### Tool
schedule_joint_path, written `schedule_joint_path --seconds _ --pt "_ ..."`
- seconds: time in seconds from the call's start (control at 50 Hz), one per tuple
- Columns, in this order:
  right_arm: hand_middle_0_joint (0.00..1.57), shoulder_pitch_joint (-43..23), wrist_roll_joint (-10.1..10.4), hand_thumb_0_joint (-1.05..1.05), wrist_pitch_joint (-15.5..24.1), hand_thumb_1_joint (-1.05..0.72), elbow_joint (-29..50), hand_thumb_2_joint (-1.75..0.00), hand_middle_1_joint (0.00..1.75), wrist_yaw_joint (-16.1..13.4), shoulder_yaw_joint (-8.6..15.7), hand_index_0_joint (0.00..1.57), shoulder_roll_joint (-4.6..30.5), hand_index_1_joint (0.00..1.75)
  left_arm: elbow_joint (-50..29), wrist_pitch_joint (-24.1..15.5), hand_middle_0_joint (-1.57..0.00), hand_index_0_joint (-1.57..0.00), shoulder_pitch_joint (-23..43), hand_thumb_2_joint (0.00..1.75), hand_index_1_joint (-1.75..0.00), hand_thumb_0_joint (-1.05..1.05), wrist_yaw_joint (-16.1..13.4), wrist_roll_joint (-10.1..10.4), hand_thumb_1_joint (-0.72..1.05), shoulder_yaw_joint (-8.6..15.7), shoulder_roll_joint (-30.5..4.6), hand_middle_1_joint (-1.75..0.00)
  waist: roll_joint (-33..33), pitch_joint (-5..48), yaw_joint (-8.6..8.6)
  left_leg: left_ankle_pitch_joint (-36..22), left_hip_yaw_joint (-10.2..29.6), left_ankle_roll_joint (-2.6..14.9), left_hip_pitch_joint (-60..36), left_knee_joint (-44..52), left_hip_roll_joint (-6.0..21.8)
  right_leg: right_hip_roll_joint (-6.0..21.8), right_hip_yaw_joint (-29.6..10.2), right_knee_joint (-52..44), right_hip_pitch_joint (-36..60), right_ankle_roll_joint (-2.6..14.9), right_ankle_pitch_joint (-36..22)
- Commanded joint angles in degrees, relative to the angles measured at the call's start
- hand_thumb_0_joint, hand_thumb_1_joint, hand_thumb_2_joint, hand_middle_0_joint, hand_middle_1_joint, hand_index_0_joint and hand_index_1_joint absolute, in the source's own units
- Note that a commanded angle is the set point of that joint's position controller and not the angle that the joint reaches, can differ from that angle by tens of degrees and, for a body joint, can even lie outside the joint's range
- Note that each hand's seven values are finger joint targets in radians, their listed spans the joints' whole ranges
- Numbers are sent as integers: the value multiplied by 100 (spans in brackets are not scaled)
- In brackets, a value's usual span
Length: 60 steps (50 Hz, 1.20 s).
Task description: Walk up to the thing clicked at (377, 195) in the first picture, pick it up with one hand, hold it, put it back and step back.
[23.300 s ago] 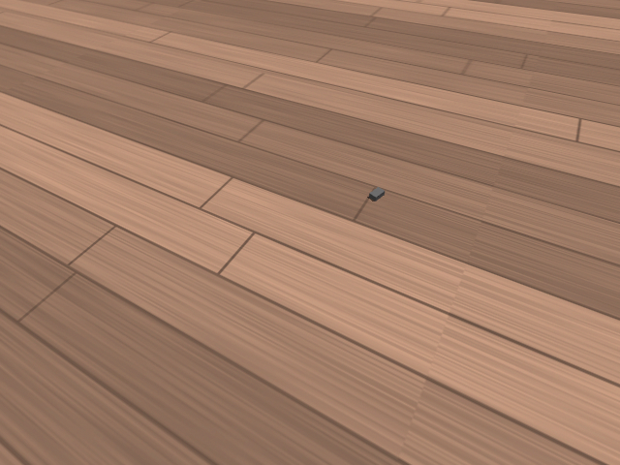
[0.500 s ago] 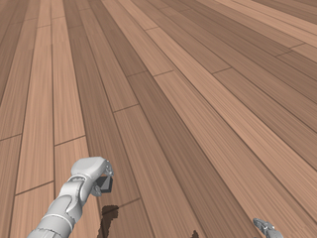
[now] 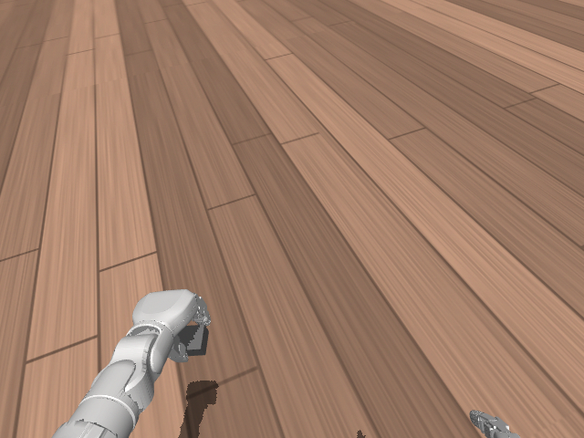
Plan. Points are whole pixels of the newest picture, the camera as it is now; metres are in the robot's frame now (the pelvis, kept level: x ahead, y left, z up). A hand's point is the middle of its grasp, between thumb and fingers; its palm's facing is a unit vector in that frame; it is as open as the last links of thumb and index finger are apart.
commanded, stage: crouch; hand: left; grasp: from above
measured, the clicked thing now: (185, 340) +0.31 +0.21 -0.08
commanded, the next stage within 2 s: none
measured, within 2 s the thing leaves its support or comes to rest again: neither
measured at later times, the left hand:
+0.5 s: hand (187, 357) +0.30 +0.22 -0.13, palm faces -0.46 +0.01 -0.89, open 6.9 cm
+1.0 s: hand (217, 369) +0.37 +0.24 -0.38, palm faces -0.47 +0.00 -0.89, open 6.9 cm
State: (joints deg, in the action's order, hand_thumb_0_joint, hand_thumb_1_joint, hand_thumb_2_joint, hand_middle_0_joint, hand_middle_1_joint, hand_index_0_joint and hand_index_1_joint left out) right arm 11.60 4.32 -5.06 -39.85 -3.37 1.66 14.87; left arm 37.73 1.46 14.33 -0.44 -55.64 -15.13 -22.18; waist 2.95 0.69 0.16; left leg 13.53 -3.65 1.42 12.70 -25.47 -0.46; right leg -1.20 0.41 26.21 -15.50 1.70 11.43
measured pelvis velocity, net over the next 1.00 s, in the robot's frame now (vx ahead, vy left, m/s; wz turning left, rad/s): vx -0.06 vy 0.01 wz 0.02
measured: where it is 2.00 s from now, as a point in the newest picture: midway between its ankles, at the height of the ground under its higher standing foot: outside the picture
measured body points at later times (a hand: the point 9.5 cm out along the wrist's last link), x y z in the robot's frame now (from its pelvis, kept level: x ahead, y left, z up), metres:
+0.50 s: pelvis -0.02 +0.00 -0.03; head +0.04 +0.00 +0.41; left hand +0.32 +0.22 -0.08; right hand +0.10 -0.27 -0.15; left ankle +0.00 +0.10 -0.74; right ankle +0.03 -0.10 -0.74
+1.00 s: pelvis -0.06 +0.01 -0.25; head +0.12 +0.02 +0.16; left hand +0.39 +0.23 -0.33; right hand -0.03 -0.26 -0.37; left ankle +0.00 +0.10 -0.74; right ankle +0.02 -0.10 -0.74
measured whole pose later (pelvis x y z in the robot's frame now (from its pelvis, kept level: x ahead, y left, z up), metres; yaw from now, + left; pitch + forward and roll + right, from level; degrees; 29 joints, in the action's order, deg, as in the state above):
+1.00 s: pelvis -0.06 +0.01 -0.25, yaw +1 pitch +35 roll -2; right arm 14.4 -2.5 1.5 -42.1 0.1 1.6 13.3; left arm 75.8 -4.1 46.9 -19.3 -65.1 -3.6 -27.6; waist 3.0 11.7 -10.3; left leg 36.4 -1.8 3.2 98.6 -100.1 0.3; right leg 1.0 4.0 97.2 -99.4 2.0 32.7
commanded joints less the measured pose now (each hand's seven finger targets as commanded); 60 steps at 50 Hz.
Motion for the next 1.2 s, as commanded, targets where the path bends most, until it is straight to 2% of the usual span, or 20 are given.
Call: schedule_joint_path --seconds 0.0,0.04,0.08,0.1,0.18,0.32,0.42,0.5,0.56,0.6,0.68,0.7,0.72,0.74,0.82,0.84,0.86,0.88,1.06,1.18 --pt "20 -505 19 0 261 -91 812 -90 30 -52 210 20 710 30 -976 44 -115 -121 1799 7 -13 0 -249 -60 84 693 -1184 -18 -292 1218 64 -974 201 10 -333 291 -44 1 -126 -407 505 -29 -681" --pt "20 -501 3 0 268 -91 814 -90 30 -51 207 20 697 30 -1052 25 -114 -120 1936 5 -13 0 -236 -30 85 584 -1091 -20 -257 1213 9 -905 193 18 -323 283 -55 13 -135 -406 445 -34 -656" --pt "20 -507 12 0 274 -90 813 -91 30 -57 206 20 707 30 -929 30 -112 -122 1848 7 -15 0 -227 -87 88 723 -1261 -25 -248 1263 61 -912 185 20 -339 297 -63 26 -152 -422 518 -30 -635" --pt "20 -484 8 0 272 -87 822 -89 30 -54 206 20 709 30 -983 12 -106 -115 1832 6 -11 0 -229 -47 82 668 -1174 -20 -282 1253 13 -923 187 24 -349 282 -56 21 -155 -412 506 -36 -665" --pt "20 -458 -7 0 284 -90 812 -90 30 -51 188 20 693 30 -665 -40 -120 -125 1720 7 -12 0 -318 -63 88 520 -943 -17 -524 969 -56 -693 210 34 -147 277 -64 27 -138 -428 342 -48 -459" --pt "20 -138 -103 0 252 -89 528 -90 30 11 236 20 728 30 418 -218 -119 -124 2240 5 -8 0 -1065 -365 87 527 -885 -12 -543 950 -283 -439 205 5 542 -353 -104 44 -120 110 -445 -52 -265" --pt "20 284 -216 0 361 -89 300 -90 30 108 344 20 790 30 1238 -330 -116 -121 3081 7 -11 0 -1600 -658 83 456 -629 -15 -357 1769 -507 -298 230 -42 1723 -1739 -94 33 -131 1421 -1614 -22 -213" --pt "20 573 -299 0 471 -90 305 -90 30 146 438 20 858 30 1883 -366 -116 -120 3751 13 -12 0 -2052 -936 80 656 -844 -16 -65 2527 -559 -49 251 -57 2900 -2956 -82 -21 -112 2547 -2754 37 21" --pt "20 678 -349 0 521 -90 318 -90 30 147 448 20 885 30 2343 -325 -114 -118 3951 11 -12 0 -2231 -938 76 823 -1006 -16 -31 2911 -551 285 278 -20 3794 -3581 -132 -27 -112 3156 -3324 52 268" --pt "20 703 -385 0 564 -90 314 -90 30 150 469 20 927 30 2706 -299 -110 -114 3945 12 -13 0 -2235 -919 72 847 -1012 -17 -194 3041 -616 417 324 14 4396 -4054 -134 -49 -79 3609 -3842 65 415" --pt "20 794 -447 0 627 -90 376 -90 30 148 510 20 969 30 2574 -247 -107 -111 4192 13 -14 0 -2236 -883 68 1000 -1244 -19 189 3809 -585 704 409 -9 4942 -4673 -140 1 -38 4374 -4485 118 681" --pt "20 815 -460 0 634 -90 407 -90 30 152 534 20 978 30 2385 -266 -106 -110 4432 14 -14 0 -2213 -827 67 1028 -1244 -18 300 3982 -671 786 463 -22 4983 -4782 -117 2 -12 4522 -4718 134 776" --pt "20 842 -473 0 638 -89 354 -90 30 137 539 20 1008 30 2378 -260 -105 -109 4603 14 -14 0 -2216 -873 65 1138 -1471 -18 337 3998 -668 916 513 -44 5120 -4862 -98 7 15 4667 -4890 138 889" --pt "20 849 -489 0 645 -89 321 -90 30 124 521 20 980 30 2454 -240 -103 -108 4706 12 -13 0 -2206 -870 64 1109 -1401 -17 358 3975 -781 1021 554 -45 5282 -4963 -79 9 41 4800 -5113 147 978" --pt "20 920 -571 0 704 -89 273 -90 30 145 506 20 1003 30 2572 -321 -97 -103 5043 8 -12 0 -2159 -858 60 1311 -1675 -18 250 4184 -914 1442 650 -10 5972 -5493 -85 29 132 5365 -5657 152 1383" --pt "20 922 -592 0 719 -89 264 -90 30 156 491 20 1022 30 2891 -333 -98 -104 4842 9 -12 0 -2151 -903 60 1319 -1688 -18 103 4023 -965 1621 676 4 6157 -5620 -87 43 150 5454 -5911 145 1555" --pt "20 917 -615 0 741 -89 223 -90 30 174 472 20 994 30 2925 -377 -98 -104 4963 8 -12 0 -2130 -875 61 1253 -1558 -18 106 3927 -1055 1694 636 25 6386 -5811 -97 55 137 5541 -6125 137 1623" --pt "20 926 -634 0 773 -89 208 -90 30 192 466 20 1021 30 2807 -447 -98 -105 5249 7 -12 0 -2126 -860 62 1317 -1676 -18 250 4051 -1066 1783 699 5 6467 -5896 -101 70 146 5704 -6322 147 1723" --pt "20 1136 -831 0 951 -89 47 -90 30 456 316 20 1066 30 2955 -792 -105 -113 5910 8 -12 0 -2286 -1209 73 1677 -2389 -19 768 4885 -1236 1385 583 35 7059 -7135 -131 98 209 6706 -7168 130 1414" --pt "20 1180 -921 0 961 -89 22 -90 30 637 308 20 1085 30 3057 -795 -110 -116 6148 6 -9 0 -2288 -1294 78 1721 -2440 -15 1104 5132 -1357 1074 597 35 7196 -7639 -106 88 298 7195 -7589 135 1193"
